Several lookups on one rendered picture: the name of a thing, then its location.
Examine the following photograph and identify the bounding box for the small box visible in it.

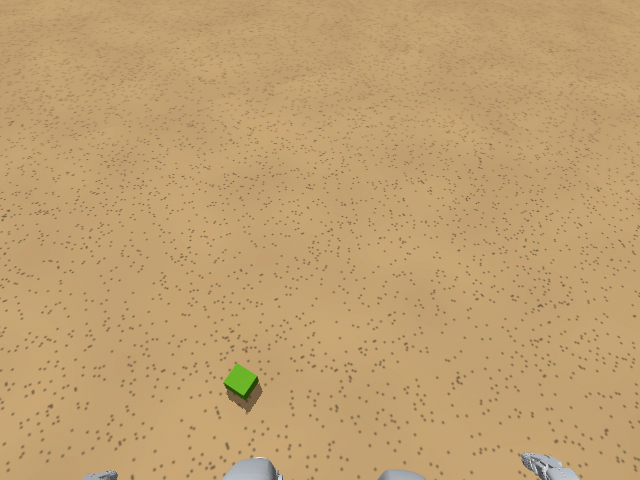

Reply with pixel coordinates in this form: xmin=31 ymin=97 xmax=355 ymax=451
xmin=223 ymin=363 xmax=259 ymax=401

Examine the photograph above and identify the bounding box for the right robot hand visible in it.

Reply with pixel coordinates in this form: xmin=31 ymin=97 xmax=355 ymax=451
xmin=521 ymin=452 xmax=581 ymax=480

